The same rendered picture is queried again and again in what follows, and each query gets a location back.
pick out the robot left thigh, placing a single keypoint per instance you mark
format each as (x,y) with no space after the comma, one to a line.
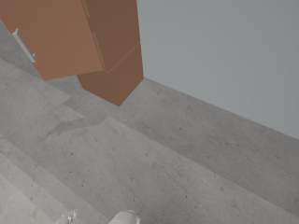
(125,217)

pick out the cupboard door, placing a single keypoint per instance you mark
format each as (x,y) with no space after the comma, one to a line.
(57,32)

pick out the left robot hand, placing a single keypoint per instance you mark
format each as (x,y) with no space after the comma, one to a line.
(68,217)

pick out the handle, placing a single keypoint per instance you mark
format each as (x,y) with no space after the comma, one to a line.
(18,38)

